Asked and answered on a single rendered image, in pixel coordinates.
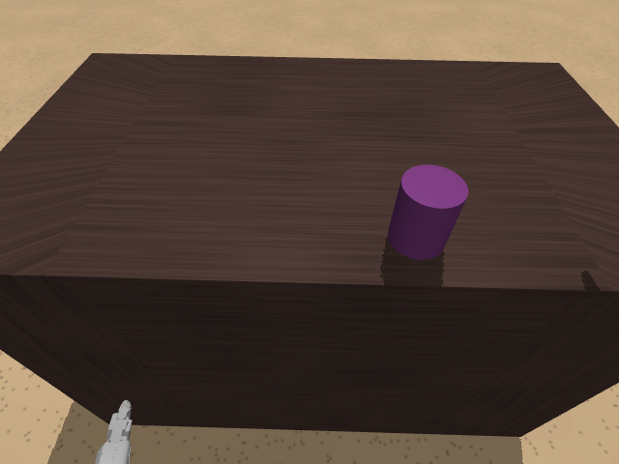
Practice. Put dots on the can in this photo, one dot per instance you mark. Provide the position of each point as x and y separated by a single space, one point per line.
429 201

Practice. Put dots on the left robot hand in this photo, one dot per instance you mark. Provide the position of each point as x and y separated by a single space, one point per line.
117 448

